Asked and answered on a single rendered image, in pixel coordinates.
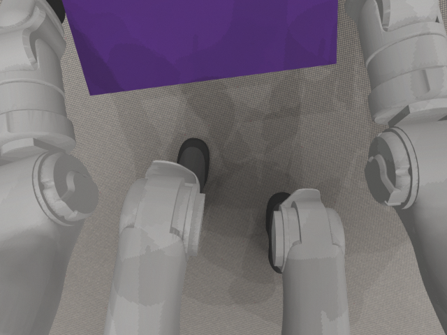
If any carton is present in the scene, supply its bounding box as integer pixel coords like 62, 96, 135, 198
62, 0, 338, 96

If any robot right upper arm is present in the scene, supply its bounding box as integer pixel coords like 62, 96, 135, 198
365, 120, 447, 335

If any robot right forearm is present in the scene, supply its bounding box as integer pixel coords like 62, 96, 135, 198
344, 0, 447, 128

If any robot left upper arm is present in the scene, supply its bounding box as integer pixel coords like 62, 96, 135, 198
0, 151, 98, 335

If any left robot foot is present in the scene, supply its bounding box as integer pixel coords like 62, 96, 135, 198
177, 138, 210, 193

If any robot left hand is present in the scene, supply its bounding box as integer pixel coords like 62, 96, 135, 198
46, 0, 66, 23

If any robot left forearm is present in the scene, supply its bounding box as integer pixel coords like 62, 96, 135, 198
0, 0, 76, 166

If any right robot shin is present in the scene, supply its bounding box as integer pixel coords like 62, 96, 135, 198
277, 188, 345, 268

